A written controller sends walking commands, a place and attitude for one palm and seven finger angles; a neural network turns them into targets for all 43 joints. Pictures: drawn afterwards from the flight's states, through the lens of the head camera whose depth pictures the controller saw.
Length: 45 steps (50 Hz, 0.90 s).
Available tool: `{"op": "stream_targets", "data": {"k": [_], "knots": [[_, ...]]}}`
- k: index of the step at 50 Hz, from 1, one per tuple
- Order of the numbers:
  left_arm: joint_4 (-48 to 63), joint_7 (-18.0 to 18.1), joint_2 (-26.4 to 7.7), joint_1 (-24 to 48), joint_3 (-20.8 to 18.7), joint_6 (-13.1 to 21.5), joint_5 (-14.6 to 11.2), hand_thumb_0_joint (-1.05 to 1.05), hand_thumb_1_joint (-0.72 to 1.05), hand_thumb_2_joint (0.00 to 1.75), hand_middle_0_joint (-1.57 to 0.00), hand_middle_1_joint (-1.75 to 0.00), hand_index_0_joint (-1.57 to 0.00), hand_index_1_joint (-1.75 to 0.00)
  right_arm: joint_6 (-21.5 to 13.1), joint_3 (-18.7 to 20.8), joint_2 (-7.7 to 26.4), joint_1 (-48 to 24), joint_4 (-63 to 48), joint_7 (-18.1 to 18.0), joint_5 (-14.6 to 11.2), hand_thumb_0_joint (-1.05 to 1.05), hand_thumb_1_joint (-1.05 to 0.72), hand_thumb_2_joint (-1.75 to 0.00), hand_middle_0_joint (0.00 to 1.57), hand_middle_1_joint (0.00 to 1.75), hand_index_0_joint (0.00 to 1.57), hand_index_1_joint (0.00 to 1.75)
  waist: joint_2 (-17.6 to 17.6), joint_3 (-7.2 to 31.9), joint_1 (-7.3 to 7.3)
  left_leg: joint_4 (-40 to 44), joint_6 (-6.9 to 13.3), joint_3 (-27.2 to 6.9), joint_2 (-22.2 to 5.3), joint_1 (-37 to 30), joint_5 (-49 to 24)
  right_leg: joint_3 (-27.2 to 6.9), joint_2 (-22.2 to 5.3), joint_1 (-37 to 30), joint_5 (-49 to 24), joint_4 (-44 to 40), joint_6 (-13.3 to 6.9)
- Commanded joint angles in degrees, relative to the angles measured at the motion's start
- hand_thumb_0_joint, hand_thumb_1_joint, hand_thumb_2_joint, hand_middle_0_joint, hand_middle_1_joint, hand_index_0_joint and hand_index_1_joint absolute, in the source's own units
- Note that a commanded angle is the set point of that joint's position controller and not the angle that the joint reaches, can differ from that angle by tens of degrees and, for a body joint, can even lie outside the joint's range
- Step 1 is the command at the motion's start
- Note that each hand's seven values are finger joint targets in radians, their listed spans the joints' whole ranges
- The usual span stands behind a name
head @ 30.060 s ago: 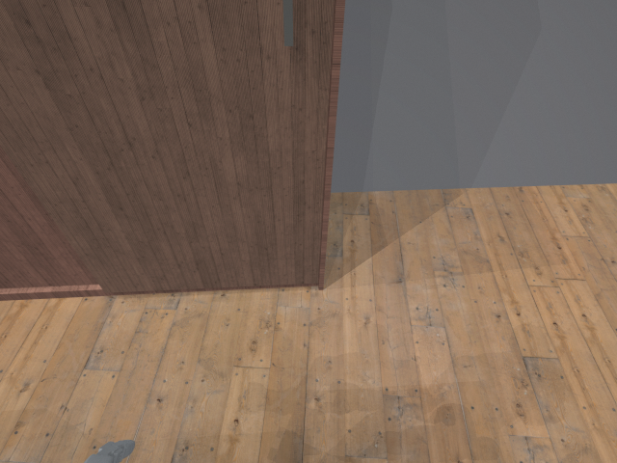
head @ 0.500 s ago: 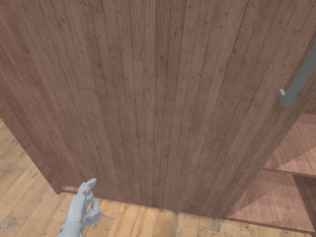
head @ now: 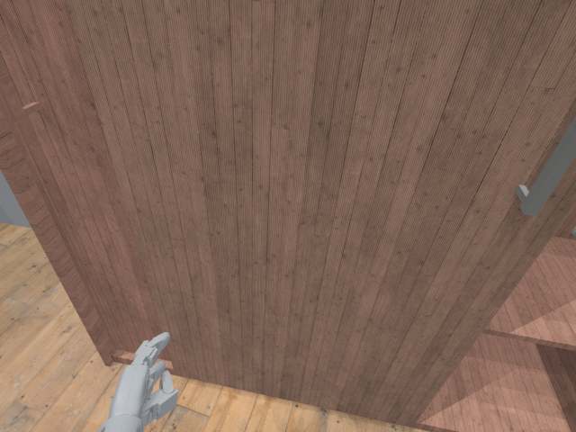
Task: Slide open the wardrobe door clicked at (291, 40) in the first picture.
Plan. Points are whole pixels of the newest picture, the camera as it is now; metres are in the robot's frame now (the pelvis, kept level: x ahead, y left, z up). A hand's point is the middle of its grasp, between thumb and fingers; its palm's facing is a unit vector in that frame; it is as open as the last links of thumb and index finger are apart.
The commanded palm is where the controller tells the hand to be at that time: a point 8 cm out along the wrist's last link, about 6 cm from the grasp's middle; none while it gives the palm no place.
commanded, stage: draw the hand back to the body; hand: right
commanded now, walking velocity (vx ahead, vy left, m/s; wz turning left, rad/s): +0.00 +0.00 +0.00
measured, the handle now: (557, 148) +0.39 -0.35 +0.28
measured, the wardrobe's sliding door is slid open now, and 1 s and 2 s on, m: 0.52 0.52 0.52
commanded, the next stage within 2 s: step back with the hand held close in 1.22 s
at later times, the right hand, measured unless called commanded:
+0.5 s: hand out of the picture +0.21 -0.30 +0.20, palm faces +0.55 +0.75 -0.38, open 12.2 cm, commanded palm +0.16 -0.33 +0.20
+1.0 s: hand (514, 300) +0.23 -0.26 +0.16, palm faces +0.39 +0.83 -0.40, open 7.7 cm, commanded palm +0.18 -0.30 +0.18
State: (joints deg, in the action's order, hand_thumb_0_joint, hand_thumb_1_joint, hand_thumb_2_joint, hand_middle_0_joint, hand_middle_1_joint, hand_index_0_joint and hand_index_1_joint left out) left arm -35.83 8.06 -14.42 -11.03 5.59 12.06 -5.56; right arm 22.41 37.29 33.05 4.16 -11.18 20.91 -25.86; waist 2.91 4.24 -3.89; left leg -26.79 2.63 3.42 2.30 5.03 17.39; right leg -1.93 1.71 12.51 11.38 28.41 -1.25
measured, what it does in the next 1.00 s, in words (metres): stands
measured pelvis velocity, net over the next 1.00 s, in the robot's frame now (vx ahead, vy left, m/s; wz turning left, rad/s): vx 0.04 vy -0.01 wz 0.03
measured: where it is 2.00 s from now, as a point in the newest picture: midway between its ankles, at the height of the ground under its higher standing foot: outside the picture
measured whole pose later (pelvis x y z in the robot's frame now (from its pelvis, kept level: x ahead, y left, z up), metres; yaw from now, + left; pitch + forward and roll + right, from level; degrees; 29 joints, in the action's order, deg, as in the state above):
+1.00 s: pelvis +0.04 -0.01 +0.00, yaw +2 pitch -2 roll +0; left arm -34.8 4.7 -12.6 -9.9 1.8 5.0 -0.2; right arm -0.8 18.4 21.2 27.9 -25.1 -4.9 -5.3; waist 2.4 2.2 -4.2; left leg -24.5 1.9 1.3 1.3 3.5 19.0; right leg 0.0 2.5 10.3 13.4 25.8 -1.8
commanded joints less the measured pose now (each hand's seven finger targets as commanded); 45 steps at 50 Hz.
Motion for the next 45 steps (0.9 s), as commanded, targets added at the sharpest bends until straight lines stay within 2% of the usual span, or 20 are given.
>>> {"op": "stream_targets", "data": {"k": [1,4,7,8,9,10,14,15,17,18,19,23,26,28,32,33,37,40,43,45], "knots": [[9.0,0.1,-7.6,10.8,-3.2,3.3,-0.5,0.0,0.9,0.9,-0.2,-0.3,-0.2,-0.3,-0.3,8.2,15.2,-8.2,-1.1,-2.5,-1.2,0.0,0.55,-0.2,0.25,1.15,0.25,1.15,2.8,-0.2,-1.5,6.5,-2.4,-1.7,-2.0,11.4,-5.8,-3.1,-0.8,-4.5,-1.7,-2.9,-1.1],[9.6,0.1,-7.8,10.8,-3.2,3.6,-0.9,0.0,0.9,0.9,-0.2,-0.3,-0.2,-0.3,0.6,1.9,12.5,-11.5,-4.0,-2.1,1.0,0.0,0.48,-0.24,0.25,1.11,0.25,1.11,2.6,-1.3,0.06,6.8,-3.9,-3.8,-2.8,13.3,-4.3,-3.0,-1.0,-4.4,-0.3,-1.9,-1.4],[10.3,0.9,-6.9,11.5,-2.9,4.7,-0.8,0.0,0.9,0.9,-0.2,-0.3,-0.2,-0.3,-3.3,-2.3,11.7,-19.1,-11.7,-2.0,2.5,0.0,0.37,-0.29,0.24,1.04,0.24,1.04,1.4,-0.4,1.5,7.1,-4.0,-6.0,-3.0,14.2,-0.4,-3.2,-1.3,-5.5,1.7,-0.7,-1.7],[9.2,-0.9,-8.2,10.1,-4.2,5.3,3.0,0.0,0.9,0.9,-0.2,-0.3,-0.2,-0.3,-11.8,0.8,20.9,-20.3,-16.5,-14.0,13.8,0.0,0.33,-0.31,0.24,1.02,0.24,1.02,4.5,-5.0,0.95,10.3,-2.7,-7.4,-3.8,15.9,3.1,-2.5,-0.7,-0.9,3.9,-0.4,-1.0],[8.3,-1.1,-7.6,9.9,-4.0,5.8,3.5,0.0,0.9,0.9,-0.2,-0.3,-0.2,-0.3,-15.1,-3.2,13.4,-14.6,-12.9,-18.8,14.9,0.0,0.3,-0.32,0.24,1.0,0.24,1.0,3.5,-5.9,1.75,10.0,-1.9,-6.9,-4.9,15.9,6.1,-2.1,-0.9,-0.2,6.1,-0.5,-0.6],[8.1,-1.3,-7.4,9.1,-3.9,5.9,3.6,0.0,0.9,0.9,-0.2,-0.3,-0.2,-0.3,-16.7,-4.0,10.9,-9.2,-11.7,-21.3,15.5,0.0,0.26,-0.34,0.24,0.98,0.24,0.98,0.2,-6.5,1.4,9.7,-1.7,-6.2,-5.0,15.8,8.6,-2.5,-1.1,0.3,8.1,-0.8,-0.5],[7.3,-1.0,-6.8,9.8,-4.9,5.3,4.4,0.0,0.9,0.9,-0.2,-0.3,-0.2,-0.3,-25.6,-0.3,13.6,-6.3,-20.3,-27.0,18.1,0.0,0.12,-0.41,0.24,0.89,0.24,0.89,3.1,0.7,-0.06,10.5,-1.5,-7.6,-5.8,12.2,11.4,-0.9,-0.9,-2.4,8.0,-0.8,-0.9],[6.9,-1.1,-6.3,9.3,-5.0,5.3,4.6,0.0,0.9,0.9,-0.2,-0.3,-0.2,-0.3,-27.3,-0.9,11.7,-3.3,-20.7,-27.6,18.4,0.0,0.08,-0.43,0.23,0.87,0.23,0.87,5.6,2.0,-0.07,9.2,-1.2,-6.6,-5.6,11.1,9.2,-0.9,-1.0,-3.7,7.5,-1.5,-0.9],[6.1,-1.3,-6.3,8.5,-5.2,5.1,4.7,0.0,0.9,0.9,-0.2,-0.3,-0.2,-0.3,-29.0,-1.1,9.6,2.0,-19.4,-28.4,18.7,0.0,0.01,-0.46,0.23,0.83,0.23,0.83,5.6,3.3,-0.4,7.5,-1.2,-4.8,-4.4,9.6,4.2,-1.3,-1.4,-4.8,6.2,-2.8,-1.0],[6.2,-1.5,-5.7,8.3,-5.2,4.9,4.6,0.0,0.9,0.9,-0.2,-0.3,-0.2,-0.3,-29.5,-2.8,6.5,4.9,-18.8,-28.6,18.5,0.0,-0.03,-0.48,0.23,0.81,0.23,0.81,6.1,1.7,-0.11,6.6,-1.2,-4.3,-4.2,9.0,2.8,-1.3,-1.6,-4.4,5.8,-3.7,-1.0],[6.1,-1.5,-5.9,8.0,-5.3,4.3,4.6,0.0,0.9,0.9,-0.2,-0.3,-0.2,-0.3,-29.8,-2.7,6.3,6.2,-18.1,-28.7,18.6,0.0,-0.07,-0.5,0.23,0.79,0.23,0.79,5.6,1.5,-0.23,6.3,-1.4,-3.9,-3.9,8.9,1.3,-1.0,-1.6,-4.6,4.9,-3.9,-1.1],[6.3,-2.0,-5.9,7.7,-5.9,2.4,4.4,0.0,0.9,0.9,-0.2,-0.3,-0.2,-0.3,-30.1,-6.5,1.8,11.7,-15.6,-28.3,18.8,0.0,-0.21,-0.57,0.22,0.7,0.22,0.7,-1.1,-2.7,0.33,6.0,-1.7,-3.1,-3.5,8.6,-3.2,-1.0,-2.4,-3.7,0.8,-4.8,-1.4],[7.0,-2.2,-6.3,8.0,-6.2,1.2,4.5,0.0,0.9,0.9,-0.2,-0.3,-0.2,-0.3,-30.5,-6.4,2.8,11.6,-18.5,-28.0,19.3,0.0,-0.32,-0.62,0.22,0.64,0.22,0.64,-3.3,-0.3,-0.05,5.6,-1.9,-3.0,-3.5,7.9,-6.3,-0.6,-2.4,-5.4,-2.2,-4.8,-1.8],[7.2,-2.2,-5.9,8.0,-6.4,0.9,4.6,0.0,0.9,0.9,-0.2,-0.3,-0.2,-0.3,-30.5,-8.1,1.2,14.0,-19.9,-27.8,19.5,0.0,-0.39,-0.65,0.22,0.6,0.22,0.6,-2.5,0.4,0.0,4.8,-1.8,-2.9,-3.6,6.2,-10.2,-0.5,-2.6,-6.2,-5.8,-4.8,-1.9],[7.6,-2.4,-5.7,8.1,-6.3,0.3,5.0,0.0,0.9,0.9,-0.2,-0.3,-0.2,-0.3,-30.3,-6.5,3.5,15.6,-24.3,-28.0,20.4,0.0,-0.54,-0.73,0.21,0.51,0.21,0.51,0.2,3.7,-0.83,4.6,-1.7,-2.9,-3.5,4.4,-16.7,0.0,-2.3,-8.4,-12.1,-3.8,-1.7],[7.9,-2.5,-5.0,7.9,-6.2,0.0,4.9,0.0,0.9,0.9,-0.2,-0.3,-0.2,-0.3,-30.1,-8.7,0.9,16.8,-24.9,-27.9,20.3,0.0,-0.57,-0.74,0.21,0.49,0.21,0.49,1.5,2.6,-0.32,4.0,-1.6,-2.7,-3.7,4.0,-17.4,0.0,-2.4,-8.1,-13.4,-4.0,-1.5],[8.3,-2.8,-5.0,7.4,-6.2,-1.1,5.1,0.0,0.9,0.9,-0.2,-0.3,-0.2,-0.3,-29.2,-8.6,1.1,19.3,-25.2,-27.8,20.5,0.0,-0.72,-0.81,0.21,0.41,0.21,0.41,0.9,2.4,-0.46,4.7,-1.7,-2.4,-3.2,4.1,-20.0,0.0,-2.5,-8.9,-16.7,-3.7,-1.1],[8.9,-3.0,-4.4,7.1,-6.1,-2.3,5.0,0.0,0.9,0.9,-0.2,-0.3,-0.2,-0.3,-28.4,-11.9,-2.3,20.0,-24.6,-27.4,20.4,0.0,-0.83,-0.87,0.2,0.34,0.2,0.34,1.3,0.5,0.18,4.4,-1.8,-2.3,-3.3,4.7,-19.6,0.0,-2.9,-8.7,-17.9,-3.9,-0.8],[9.4,-3.1,-4.5,6.9,-6.2,-3.4,5.1,0.0,0.9,0.9,-0.2,-0.3,-0.2,-0.3,-27.5,-12.5,-2.6,20.5,-24.1,-27.2,20.2,0.0,-0.9,-0.9,0.2,0.3,0.2,0.3,-1.5,0.4,0.37,4.8,-1.9,-2.2,-3.2,4.5,-19.6,-0.1,-3.0,-8.7,-17.3,-4.3,-0.9],[9.8,-2.9,-4.4,7.3,-6.1,-4.1,5.1,0.0,0.9,0.9,-0.2,-0.3,-0.2,-0.3,-27.4,-11.4,-1.4,18.9,-24.9,-27.2,20.2,0.0,-0.9,-0.9,0.2,0.3,0.2,0.3,-1.0,1.1,0.14,5.0,-1.8,-2.3,-3.2,4.2,-19.1,-0.2,-2.8,-8.9,-16.3,-4.5,-0.9]]}}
